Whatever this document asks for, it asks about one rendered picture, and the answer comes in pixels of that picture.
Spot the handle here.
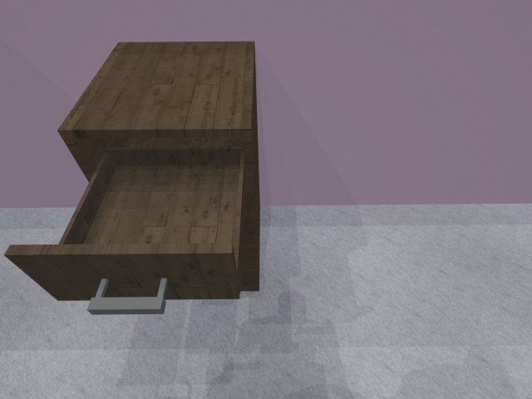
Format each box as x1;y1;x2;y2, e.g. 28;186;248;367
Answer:
87;278;168;315

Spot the cabinet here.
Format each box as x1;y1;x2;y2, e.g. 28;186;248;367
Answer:
57;42;260;291

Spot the drawer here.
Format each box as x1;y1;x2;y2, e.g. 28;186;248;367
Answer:
4;146;246;301

